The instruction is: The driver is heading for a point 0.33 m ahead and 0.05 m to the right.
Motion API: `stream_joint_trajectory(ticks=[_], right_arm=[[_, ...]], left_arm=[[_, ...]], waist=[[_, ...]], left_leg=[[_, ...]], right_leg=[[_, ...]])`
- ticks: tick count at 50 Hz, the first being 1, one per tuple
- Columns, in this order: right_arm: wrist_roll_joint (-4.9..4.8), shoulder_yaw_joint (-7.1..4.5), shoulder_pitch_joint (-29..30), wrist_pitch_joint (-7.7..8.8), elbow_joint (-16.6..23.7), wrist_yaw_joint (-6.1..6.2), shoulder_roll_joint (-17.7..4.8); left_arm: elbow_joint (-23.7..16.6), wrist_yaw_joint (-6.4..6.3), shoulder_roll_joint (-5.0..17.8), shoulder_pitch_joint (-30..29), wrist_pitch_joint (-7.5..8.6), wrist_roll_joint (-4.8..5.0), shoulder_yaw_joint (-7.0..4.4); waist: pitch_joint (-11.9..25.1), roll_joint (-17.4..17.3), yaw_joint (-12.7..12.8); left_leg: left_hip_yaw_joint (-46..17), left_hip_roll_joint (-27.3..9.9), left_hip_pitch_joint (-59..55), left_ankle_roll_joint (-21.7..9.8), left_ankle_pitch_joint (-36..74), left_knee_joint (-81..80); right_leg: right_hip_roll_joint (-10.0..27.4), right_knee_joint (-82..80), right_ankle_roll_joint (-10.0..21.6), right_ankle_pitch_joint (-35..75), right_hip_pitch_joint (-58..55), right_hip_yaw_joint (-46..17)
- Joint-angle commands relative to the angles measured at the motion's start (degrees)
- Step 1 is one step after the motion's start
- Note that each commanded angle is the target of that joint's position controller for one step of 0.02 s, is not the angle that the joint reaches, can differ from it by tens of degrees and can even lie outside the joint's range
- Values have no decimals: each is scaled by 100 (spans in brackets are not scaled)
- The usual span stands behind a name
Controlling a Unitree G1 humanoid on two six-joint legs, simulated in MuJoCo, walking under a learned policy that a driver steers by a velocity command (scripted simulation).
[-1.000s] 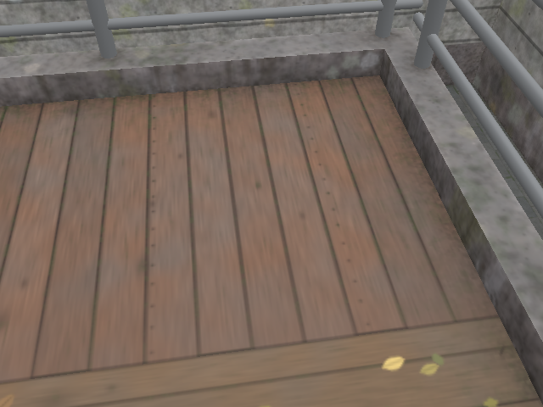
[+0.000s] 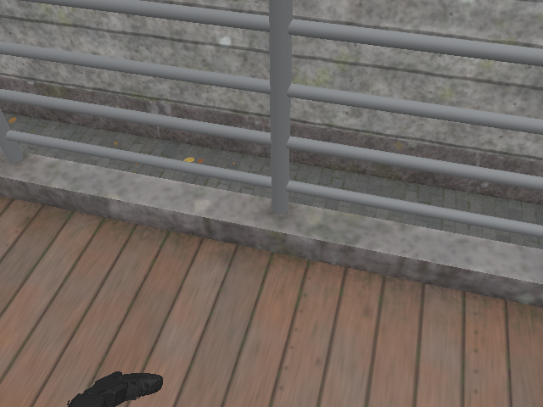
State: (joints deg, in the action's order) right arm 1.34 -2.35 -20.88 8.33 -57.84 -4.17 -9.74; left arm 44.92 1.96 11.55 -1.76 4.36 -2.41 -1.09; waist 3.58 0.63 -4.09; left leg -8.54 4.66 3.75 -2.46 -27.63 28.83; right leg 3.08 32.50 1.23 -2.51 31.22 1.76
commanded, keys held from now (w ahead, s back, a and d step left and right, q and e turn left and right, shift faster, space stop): w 0.20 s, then no key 0.80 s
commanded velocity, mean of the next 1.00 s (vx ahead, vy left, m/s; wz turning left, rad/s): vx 0.22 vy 0.00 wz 0.03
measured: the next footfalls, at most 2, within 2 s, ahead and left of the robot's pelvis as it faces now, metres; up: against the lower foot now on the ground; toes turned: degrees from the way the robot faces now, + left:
left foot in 0.52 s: +0.38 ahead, +0.10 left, +0.00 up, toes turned +1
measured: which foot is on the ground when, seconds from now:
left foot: down 0.00-0.02, up 0.04-0.50, down 0.52-1.00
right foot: down 0.00-1.00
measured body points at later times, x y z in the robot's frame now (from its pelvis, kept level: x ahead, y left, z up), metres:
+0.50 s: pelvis +0.20 -0.02 +0.02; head +0.22 -0.02 +0.47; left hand +0.17 +0.20 -0.13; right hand +0.44 -0.22 -0.07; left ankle +0.35 +0.09 -0.70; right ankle +0.13 -0.12 -0.72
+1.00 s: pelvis +0.24 +0.01 +0.01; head +0.25 +0.00 +0.46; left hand +0.25 +0.25 -0.14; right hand +0.37 -0.24 -0.12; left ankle +0.34 +0.10 -0.72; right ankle +0.15 -0.13 -0.72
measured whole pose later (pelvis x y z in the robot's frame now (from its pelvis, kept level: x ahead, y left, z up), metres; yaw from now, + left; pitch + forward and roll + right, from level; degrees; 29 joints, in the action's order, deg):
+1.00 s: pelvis +0.24 +0.01 +0.01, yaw +0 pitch +0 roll +0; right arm -0.5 -5.0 -5.5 -0.4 -52.9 1.9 -11.4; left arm 60.7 -3.3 10.6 16.2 -0.2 -1.1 -2.1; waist -1.2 -1.5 0.0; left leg 2.2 1.6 22.7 -2.8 -5.5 28.2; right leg 1.2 30.0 -1.0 -23.8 6.1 0.2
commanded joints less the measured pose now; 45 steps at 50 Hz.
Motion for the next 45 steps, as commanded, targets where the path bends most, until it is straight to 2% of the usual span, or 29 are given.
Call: stream_joint_trajectory(ticks=[1, 2, 3, 4, 5, 7, 9, 10, 12, 13, 14, 16, 19, 21, 23, 24, 25, 26, 27, 28, 29, 30, 31, 32, 35, 38, 40, 43, 45], right_arm=[[120, -18, -851, 21, 176, 85, -102], [167, 65, -903, 10, 306, 24, -11], [78, -141, 448, -99, 526, -37, -513], [-42, -183, 942, -133, 676, 27, -464], [-65, -193, 725, -145, 549, 120, -476], [189, -129, 821, -117, 502, 181, -86], [231, -65, 919, -204, 500, 158, 196], [200, -43, 1009, -222, 539, 139, 180], [186, -44, 1426, -220, 737, 164, 76], [-351, -196, 1710, -212, 1099, 416, -470], [-324, -129, 1866, -216, 1140, 506, -368], [-249, -32, 2123, -269, 1154, 537, -85], [-276, -60, 2297, -410, 1192, 490, -146], [-312, -95, 2543, -442, 1375, 505, -322], [-256, -159, 2472, -457, 1314, 492, -525], [-219, -207, 2414, -451, 1345, 512, -654], [193, -280, 2481, -340, 1362, 400, -555], [137, -332, 2192, -249, 1186, 387, -702], [12, -382, 2221, -143, 1191, 321, -985], [-221, -122, 2384, -132, 1227, 122, -480], [-258, -102, 2436, -245, 1075, 27, -350], [-249, -194, 2510, -289, 1007, -5, -676], [-133, -210, 2070, -575, 1140, 229, -685], [-103, -243, 1947, -654, 1055, 315, -761], [-43, -284, 1733, -628, 939, 455, -812], [-71, -207, 2010, -614, 878, 490, -639], [-136, -247, 2372, -674, 960, 500, -737], [-190, -336, 2195, -699, 953, 494, -802], [-201, -347, 2244, -721, 985, 557, -747]], left_arm=[[-51, -128, 1028, 1002, 284, 75, -412], [388, -76, 800, 2453, 243, 22, -373], [753, -143, 649, 3070, 185, -160, -393], [745, -256, 852, 2611, 199, -163, -466], [645, -306, 686, 2140, 187, -94, -427], [658, -267, -1, 1741, 200, -78, -249], [702, -233, -118, 1604, 239, -125, -233], [759, -222, -183, 1709, 244, -180, -225], [773, -191, -14, 1752, 275, -215, -256], [833, -299, 516, 1722, 241, 302, -286], [844, -327, 556, 1745, 206, 337, -274], [976, -374, 480, 1996, 216, 210, -267], [1244, -349, 232, 2474, 242, 283, -193], [1279, -324, 277, 2412, 220, 285, -227], [1303, -280, 393, 2288, 151, 293, -277], [1233, -275, 473, 2188, 136, 313, -327], [1159, 4, 154, 1800, 349, 10, -223], [1028, 151, 93, 1738, 312, 254, -241], [1054, 209, -128, 2882, 242, 357, -222], [1235, 281, -441, 3671, 216, 394, -82], [1133, 263, -56, 3135, 116, 297, -214], [907, 266, 107, 2603, 47, 176, -288], [1060, -110, 317, 2484, -87, 112, -244], [1064, -288, 159, 2440, -149, 116, -188], [1076, -557, 340, 2224, -381, 134, -218], [1121, -629, 116, 2032, -509, 135, -187], [1266, -641, 156, 2183, -579, 77, -195], [1464, -617, 448, 2298, -626, 152, -251], [1433, -565, 333, 2127, -532, 116, -201]], waist=[[1657, 696, 303], [2413, 1948, 922], [992, 1242, 1425], [-107, 678, 1213], [-93, 475, 895], [-227, 94, 604], [-102, 195, 453], [-105, 215, 473], [-271, 95, 453], [-284, -200, 192], [-238, -31, 257], [-169, 341, 403], [-206, 431, 499], [-236, 616, 539], [-351, 678, 571], [-369, 447, 564], [-490, -281, 152], [78, -444, 148], [1174, -861, 836], [1710, -1249, 1058], [938, -767, 962], [434, -645, 855], [676, -366, 658], [638, -193, 553], [854, -611, 474], [632, -682, 650], [325, -501, 809], [-140, -139, 570], [-245, -5, 573]], left_leg=[[-204, -400, 1291, -267, 3886, 1715], [192, 446, 3329, 110, 126, 3081], [-11, 207, 4508, -110, -103, 4202], [-18, -58, 4733, -289, 605, 4653], [-38, -380, 4311, -434, 1121, 4599], [-47, -740, 3876, -498, 1747, 4276], [162, -816, 3938, -385, 1727, 4004], [196, -876, 4105, -307, 1877, 3844], [514, -974, 4117, -76, 2352, 3091], [556, -1105, 3963, 115, 2312, 2786], [605, -1055, 3858, 216, 2588, 2389], [720, -916, 3135, 203, 3093, 1469], [762, -754, 2658, 19, 3689, 1022], [690, -774, 2622, -117, 3434, 748], [694, -774, 2560, -172, 2964, 522], [775, -675, 2361, -181, 2894, 162], [357, -1053, 2149, -193, 3201, -319], [493, -1120, 1282, -360, 4296, -695], [428, -1424, -396, -1027, 6253, -160], [-503, -1937, -1261, -1352, 5815, -121], [-481, -1683, -485, -932, 4782, -275], [-203, -1403, 18, -562, 4030, -316], [-164, -1324, -460, -823, 4686, -41], [-179, -1333, -412, -848, 4841, -44], [-572, -1578, -455, -957, 4687, -382], [-770, -1754, 82, -939, 3887, -743], [-351, -1408, 842, -615, 2414, -802], [105, -939, 1274, -236, 1130, -850], [339, -821, 988, -80, 1121, -732]], right_leg=[[684, 219, 1445, 1578, -4317, -782], [1830, -994, 2350, -334, -6390, -3235], [1647, -1888, 1584, -2618, -5457, -3759], [1598, -2123, 1182, -2944, -4275, -3246], [1540, -2193, 1130, -2356, -3611, -2744], [1373, -2436, 1196, -1302, -2836, -1946], [1127, -2535, 1227, -654, -2806, -1403], [1103, -2581, 1256, -523, -2824, -1282], [972, -2576, 1402, 437, -2449, -835], [1038, -2354, 1092, 1406, -2293, -928], [1059, -2244, 982, 2253, -2240, -757], [766, -2118, 714, 2573, -2020, -224], [687, -2039, 599, 2444, -2051, -135], [666, -1909, 608, 2394, -2513, -145], [754, -1583, 677, 2311, -2794, -233], [729, -1336, 667, 2239, -2763, -311], [1115, -1138, 830, 2432, -2637, -668], [764, -737, 604, 2244, -2806, -458], [60, -449, 283, 1196, -2473, 15], [-194, -479, -225, -316, -1768, -16], [-331, -661, -421, -1162, -1718, 126], [-359, -646, -475, -1365, -1529, 211], [-175, -636, -298, -877, -1343, -94], [-194, -525, -306, -637, -1439, -57], [-184, 192, -326, -1190, -1499, -196], [-131, 317, -347, -2216, -1560, -374], [-145, -476, -208, -1672, -2046, -259], [-120, -606, 30, -1766, -1932, -79], [-71, -851, 86, -2006, -1483, -116]])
